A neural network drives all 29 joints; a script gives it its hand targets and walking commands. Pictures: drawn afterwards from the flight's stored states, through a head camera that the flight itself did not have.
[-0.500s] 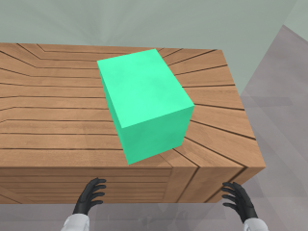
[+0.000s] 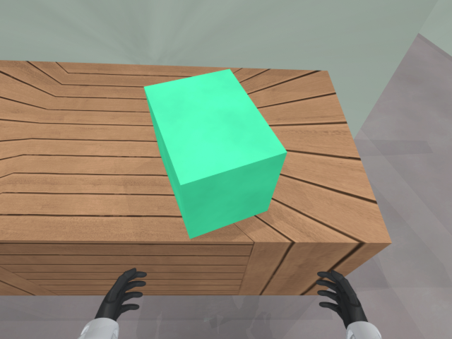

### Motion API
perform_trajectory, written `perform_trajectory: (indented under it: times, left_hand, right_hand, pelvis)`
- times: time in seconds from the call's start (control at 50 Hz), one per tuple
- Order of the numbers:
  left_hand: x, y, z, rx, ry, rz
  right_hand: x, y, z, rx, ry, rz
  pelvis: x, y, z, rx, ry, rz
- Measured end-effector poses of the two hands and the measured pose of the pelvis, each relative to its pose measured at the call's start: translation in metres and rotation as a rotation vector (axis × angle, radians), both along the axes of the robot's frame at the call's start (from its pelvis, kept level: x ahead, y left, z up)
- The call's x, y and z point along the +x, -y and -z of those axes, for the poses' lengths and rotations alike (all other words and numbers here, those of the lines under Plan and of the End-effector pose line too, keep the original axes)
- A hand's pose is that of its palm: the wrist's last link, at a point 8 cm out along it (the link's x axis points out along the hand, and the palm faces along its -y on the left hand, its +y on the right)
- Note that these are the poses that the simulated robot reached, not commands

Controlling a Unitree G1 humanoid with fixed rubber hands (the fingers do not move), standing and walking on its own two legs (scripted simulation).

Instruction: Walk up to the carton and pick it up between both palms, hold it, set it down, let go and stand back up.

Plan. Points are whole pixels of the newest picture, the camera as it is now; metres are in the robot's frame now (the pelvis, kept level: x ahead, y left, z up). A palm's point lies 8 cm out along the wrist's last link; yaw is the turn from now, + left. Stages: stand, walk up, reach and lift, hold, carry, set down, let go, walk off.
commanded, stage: let go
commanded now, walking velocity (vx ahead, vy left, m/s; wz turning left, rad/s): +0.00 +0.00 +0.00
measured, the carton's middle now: (210, 153) +0.54 +0.05 -0.06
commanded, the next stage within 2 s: stand in 0.32 s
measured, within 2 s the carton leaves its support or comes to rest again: neither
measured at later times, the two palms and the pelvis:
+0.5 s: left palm (98, 323) +0.17 +0.22 -0.07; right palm (372, 318) +0.18 -0.26 -0.08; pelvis +0.01 +0.00 +0.00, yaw +0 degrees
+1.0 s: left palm out of the picture +0.14 +0.25 -0.08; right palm out of the picture +0.14 -0.28 -0.08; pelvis +0.01 +0.00 +0.00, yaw +0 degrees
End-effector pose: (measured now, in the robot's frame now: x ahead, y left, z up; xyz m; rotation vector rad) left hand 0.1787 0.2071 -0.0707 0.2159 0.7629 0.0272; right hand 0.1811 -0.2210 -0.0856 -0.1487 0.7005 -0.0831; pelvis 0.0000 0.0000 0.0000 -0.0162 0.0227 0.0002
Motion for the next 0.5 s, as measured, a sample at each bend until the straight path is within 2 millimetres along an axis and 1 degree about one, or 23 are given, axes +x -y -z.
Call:
perform_trajectory:
  times: [0.26, 0.36, 0.42, 0.5]
  left_hand:
    - [0.0, 0.003, 0.0, 0.001, -0.009, 0.007]
    - [-0.001, 0.003, 0.0, 0.002, -0.008, 0.005]
    - [-0.004, -0.003, -0.001, 0.007, 0.016, -0.012]
    - [-0.013, -0.016, -0.001, 0.035, 0.02, -0.027]
  right_hand:
    - [-0.001, 0.003, -0.001, -0.009, 0.01, 0.0]
    - [-0.004, 0.005, 0.002, -0.023, -0.023, -0.014]
    - [-0.008, 0.016, 0.005, -0.075, -0.121, -0.035]
    - [-0.003, 0.036, -0.004, -0.125, -0.133, -0.02]
  pelvis:
    - [0.0, 0.002, 0.0, 0.003, 0.002, 0.0]
    - [0.0, 0.003, 0.0, 0.005, 0.002, 0.0]
    - [0.003, 0.004, -0.001, 0.005, -0.002, 0.0]
    - [0.011, 0.004, 0.0, 0.005, -0.011, 0.0]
